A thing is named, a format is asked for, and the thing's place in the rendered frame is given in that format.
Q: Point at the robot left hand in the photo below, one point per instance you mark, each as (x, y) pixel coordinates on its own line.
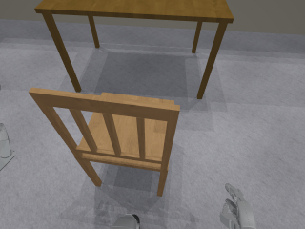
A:
(6, 154)

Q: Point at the table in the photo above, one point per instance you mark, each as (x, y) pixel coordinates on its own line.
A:
(211, 11)

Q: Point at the left robot shin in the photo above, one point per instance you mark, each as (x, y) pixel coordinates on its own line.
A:
(129, 215)

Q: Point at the robot right hand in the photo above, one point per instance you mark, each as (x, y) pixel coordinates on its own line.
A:
(242, 212)

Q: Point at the robot left thigh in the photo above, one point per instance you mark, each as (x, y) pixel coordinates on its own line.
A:
(126, 222)

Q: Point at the chair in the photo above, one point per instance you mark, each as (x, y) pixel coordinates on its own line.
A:
(124, 130)

